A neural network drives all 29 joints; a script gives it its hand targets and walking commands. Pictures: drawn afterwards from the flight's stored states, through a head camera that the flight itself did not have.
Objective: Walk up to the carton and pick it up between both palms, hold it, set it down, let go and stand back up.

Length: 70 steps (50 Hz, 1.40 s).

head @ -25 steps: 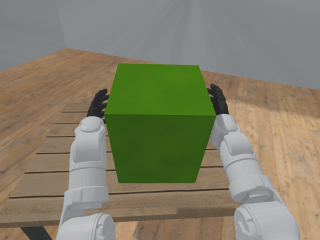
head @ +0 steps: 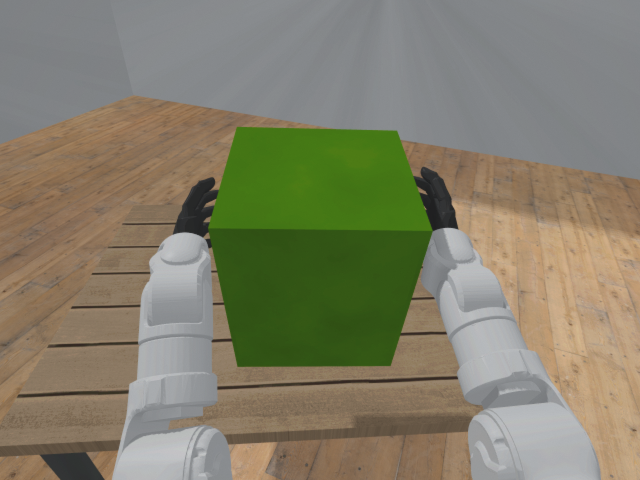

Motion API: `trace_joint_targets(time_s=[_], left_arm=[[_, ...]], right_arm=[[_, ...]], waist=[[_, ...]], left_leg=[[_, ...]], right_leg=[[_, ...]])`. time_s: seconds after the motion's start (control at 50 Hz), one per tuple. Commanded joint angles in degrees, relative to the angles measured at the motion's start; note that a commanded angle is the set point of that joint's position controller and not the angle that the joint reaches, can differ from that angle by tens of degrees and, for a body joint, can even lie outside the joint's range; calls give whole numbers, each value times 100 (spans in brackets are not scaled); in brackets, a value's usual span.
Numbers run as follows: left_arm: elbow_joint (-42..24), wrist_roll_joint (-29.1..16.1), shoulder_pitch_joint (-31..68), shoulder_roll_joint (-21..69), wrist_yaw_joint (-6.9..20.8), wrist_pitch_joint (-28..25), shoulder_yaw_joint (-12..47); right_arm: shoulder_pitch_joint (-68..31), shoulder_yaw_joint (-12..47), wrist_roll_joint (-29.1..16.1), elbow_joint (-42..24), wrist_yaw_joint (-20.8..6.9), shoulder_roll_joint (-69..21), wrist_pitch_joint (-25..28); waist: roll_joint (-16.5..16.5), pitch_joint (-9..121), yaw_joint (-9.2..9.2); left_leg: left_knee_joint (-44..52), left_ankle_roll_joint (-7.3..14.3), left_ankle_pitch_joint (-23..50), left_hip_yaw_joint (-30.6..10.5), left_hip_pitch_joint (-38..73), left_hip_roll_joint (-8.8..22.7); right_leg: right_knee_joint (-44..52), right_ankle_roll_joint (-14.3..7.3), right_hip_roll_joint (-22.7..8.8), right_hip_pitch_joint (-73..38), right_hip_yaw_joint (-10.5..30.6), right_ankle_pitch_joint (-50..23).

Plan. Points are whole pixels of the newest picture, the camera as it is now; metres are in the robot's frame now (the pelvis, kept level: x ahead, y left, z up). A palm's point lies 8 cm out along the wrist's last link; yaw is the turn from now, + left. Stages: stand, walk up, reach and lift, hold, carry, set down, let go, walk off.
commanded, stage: hold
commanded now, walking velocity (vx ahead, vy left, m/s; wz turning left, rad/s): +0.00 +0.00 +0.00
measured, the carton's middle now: (316, 250) +0.39 +0.02 +0.15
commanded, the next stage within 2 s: none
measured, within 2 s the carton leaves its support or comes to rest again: neither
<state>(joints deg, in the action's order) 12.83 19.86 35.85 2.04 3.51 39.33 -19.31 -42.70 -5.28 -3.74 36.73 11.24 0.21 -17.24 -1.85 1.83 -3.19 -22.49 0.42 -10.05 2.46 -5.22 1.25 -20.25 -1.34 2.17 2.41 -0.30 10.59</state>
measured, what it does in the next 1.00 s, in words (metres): stands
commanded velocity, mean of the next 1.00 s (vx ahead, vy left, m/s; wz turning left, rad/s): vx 0.00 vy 0.00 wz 0.00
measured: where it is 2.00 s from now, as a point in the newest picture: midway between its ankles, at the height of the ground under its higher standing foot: outside the picture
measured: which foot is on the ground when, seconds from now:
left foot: down 0.00-1.00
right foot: down 0.00-1.00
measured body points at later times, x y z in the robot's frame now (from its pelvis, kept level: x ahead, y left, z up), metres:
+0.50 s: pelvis +0.00 +0.00 +0.00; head -0.06 +0.02 +0.45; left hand +0.37 +0.17 +0.20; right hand +0.38 -0.14 +0.20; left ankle +0.03 +0.11 -0.74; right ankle +0.01 -0.10 -0.74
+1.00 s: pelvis +0.00 +0.00 +0.00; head -0.06 +0.02 +0.45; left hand +0.37 +0.17 +0.20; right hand +0.38 -0.14 +0.20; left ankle +0.03 +0.11 -0.74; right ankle +0.01 -0.10 -0.74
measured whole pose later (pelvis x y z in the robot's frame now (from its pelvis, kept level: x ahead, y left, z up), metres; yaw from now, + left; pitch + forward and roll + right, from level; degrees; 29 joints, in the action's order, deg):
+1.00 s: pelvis +0.00 +0.00 +0.00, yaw +0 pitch -7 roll -1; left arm 12.6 19.9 35.8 2.1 3.6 39.4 -19.3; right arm -42.7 -5.3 -3.7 36.7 11.2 0.2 -16.9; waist -1.9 1.8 -3.3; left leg -22.5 0.4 -10.0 2.5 -5.2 1.2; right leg -20.2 -1.3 2.2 2.4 -0.4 10.6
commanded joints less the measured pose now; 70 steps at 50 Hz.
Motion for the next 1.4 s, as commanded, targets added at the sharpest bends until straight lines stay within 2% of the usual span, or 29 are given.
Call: trace_joint_targets(time_s=[0.0,0.06,0.08,0.12,0.14,0.16,0.2,0.3,0.32,0.36,0.4,0.48,0.52,0.54,0.64,0.68,0.7,0.74,0.8,0.84,0.96,1.1,1.12,1.2,1.26,1.28,1.3,1.34,1.38], left_arm=[[-1024,-992,3149,3058,749,-241,2818],[-702,-797,3294,2852,797,-224,2455],[-491,-737,3248,2825,829,-193,2340],[-920,-884,3397,2937,807,-266,2571],[-624,-818,3085,2812,840,-195,2418],[-1103,-980,3447,2976,803,-280,2731],[-673,-741,3092,2744,834,-222,2372],[-918,-999,3309,2918,804,-319,2688],[-606,-979,3290,2866,837,-302,2513],[-848,-898,3332,3037,803,-319,2600],[-635,-813,3230,2876,834,-244,2465],[-909,-927,3521,2875,767,-307,2569],[-730,-818,3205,2822,812,-260,2463],[-361,-715,3107,2943,810,-165,2331],[-931,-833,2964,2880,807,-232,2578],[-771,-931,3340,2739,798,-329,2453],[-1042,-906,3430,2884,795,-307,2612],[-656,-937,3285,2915,812,-244,2588],[-1019,-856,3289,2945,793,-282,2607],[-965,-856,3249,2931,797,-250,2555],[-789,-796,3281,2884,819,-248,2459],[-679,-775,3001,2820,842,-236,2323],[-734,-780,3347,2812,814,-260,2413],[-633,-792,3146,2821,807,-212,2430],[-920,-844,3094,2870,829,-221,2454],[-888,-698,3098,2955,830,-183,2460],[-786,-795,3184,2827,801,-189,2336],[-779,-848,3054,2845,786,-211,2380],[-681,-752,3183,2784,850,-195,2329]], right_arm=[[-3325,1756,-673,-1772,-663,-2923,387],[-3321,1748,-609,-1366,-727,-2974,285],[-3401,1749,-504,-1450,-700,-3025,305],[-3249,1664,-550,-1434,-694,-3001,324],[-3334,1786,-647,-1498,-720,-2960,305],[-3255,1803,-658,-1590,-700,-3108,361],[-3054,1835,-601,-1362,-688,-3024,276],[-3353,1804,-559,-1650,-694,-3030,366],[-3523,1872,-596,-1783,-659,-3147,364],[-3378,1732,-591,-1553,-669,-3004,388],[-3355,1849,-594,-1486,-657,-3053,323],[-3275,1667,-584,-1330,-706,-2990,327],[-3271,1775,-589,-1542,-697,-3040,370],[-3607,1742,-577,-1521,-705,-2959,351],[-3073,1812,-677,-1496,-671,-2979,338],[-3431,1976,-692,-1661,-664,-3156,346],[-3192,1865,-628,-1466,-666,-3090,311],[-3433,1737,-630,-1607,-653,-2986,337],[-3051,1633,-538,-1288,-690,-2966,332],[-3306,1839,-723,-1555,-673,-3109,359],[-3094,1692,-538,-1254,-690,-3059,297],[-3311,1875,-635,-1626,-685,-3095,325],[-3167,1692,-586,-1320,-727,-2966,271],[-3411,1873,-696,-1648,-684,-2992,317],[-3127,1853,-711,-1542,-684,-3041,296],[-3199,1788,-695,-1498,-699,-2892,315],[-3347,1888,-718,-1551,-709,-3035,312],[-3337,1944,-718,-1715,-696,-3098,318],[-3490,1796,-705,-1617,-661,-3073,309]], waist=[[130,1481,-540],[47,1289,-252],[-157,1020,-288],[152,1371,-402],[-18,1152,-288],[216,1657,-446],[-14,1180,-309],[-49,1458,-406],[-270,1378,-330],[165,1500,-437],[-53,1253,-285],[90,1304,-430],[-10,1194,-331],[0,1122,-239],[70,1446,-408],[-223,1452,-263],[103,1470,-368],[40,1282,-441],[70,1380,-464],[103,1523,-287],[-31,1218,-414],[-152,1337,-207],[51,1203,-340],[-39,1241,-215],[3,1385,-356],[156,1253,-264],[-143,1264,-169],[-165,1361,-207],[9,1202,-219]], left_leg=[[619,-64,1131,-185,1182,-231],[778,75,586,-39,1133,-290],[816,122,484,-62,944,-296],[750,21,808,-104,1133,-225],[763,54,684,-96,1018,-287],[680,-26,967,-99,1097,-289],[710,73,802,-96,1102,-298],[690,42,818,-129,1169,-264],[701,103,616,-82,1010,-298],[709,-21,715,-97,986,-270],[719,33,726,-104,1014,-285],[758,7,565,-141,1032,-247],[697,56,748,-99,1000,-303],[811,76,446,-54,890,-322],[682,-19,974,-82,1224,-316],[704,102,777,-105,1142,-268],[692,-8,971,-69,1241,-290],[695,9,711,-127,1052,-290],[718,-18,947,-164,1125,-196],[643,25,890,-86,1148,-302],[745,45,601,-61,1093,-304],[804,124,620,-8,1044,-335],[834,16,643,-119,1031,-228],[764,93,743,-81,960,-291],[673,13,918,-68,1134,-265],[760,-1,915,-126,1135,-223],[815,96,582,-50,1032,-279],[669,115,961,-97,1095,-262],[761,145,537,-62,925,-355]], right_leg=[[611,292,-25,-593,-331,-1164],[703,271,-47,-404,-382,-532],[728,313,-74,-461,-384,-562],[637,271,-46,-579,-335,-876],[716,319,-54,-517,-358,-744],[620,288,-54,-627,-362,-1000],[665,340,-70,-579,-334,-913],[597,323,-16,-503,-391,-997],[664,361,-70,-455,-352,-900],[595,307,-101,-615,-312,-1129],[610,325,-78,-599,-362,-998],[660,286,-72,-407,-377,-689],[622,344,-93,-587,-372,-1043],[723,306,-89,-505,-360,-490],[600,360,-58,-673,-335,-1406],[615,344,-28,-529,-390,-1048],[625,297,-31,-522,-392,-1102],[696,304,-57,-479,-370,-816],[576,286,-23,-603,-356,-1005],[625,307,-65,-653,-354,-997],[671,303,-48,-487,-377,-701],[681,358,-53,-596,-357,-854],[673,278,-48,-506,-365,-680],[632,318,-22,-568,-352,-889],[613,324,-9,-630,-384,-1171],[644,288,-56,-617,-369,-929],[671,339,-33,-453,-401,-662],[631,345,-33,-575,-364,-1067],[672,395,-139,-563,-286,-980]])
